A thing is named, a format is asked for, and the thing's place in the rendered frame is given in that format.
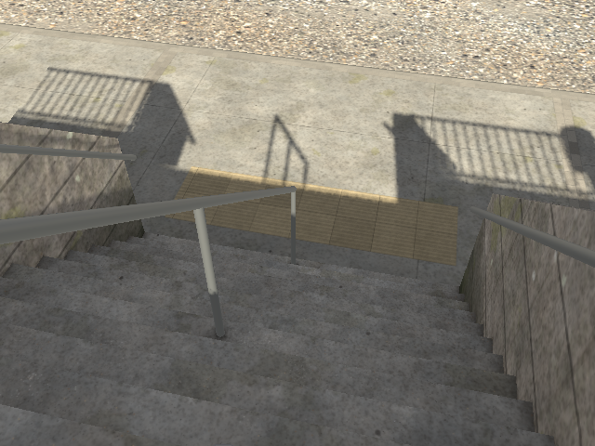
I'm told stairs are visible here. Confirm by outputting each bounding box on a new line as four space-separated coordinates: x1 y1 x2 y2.
0 232 555 446

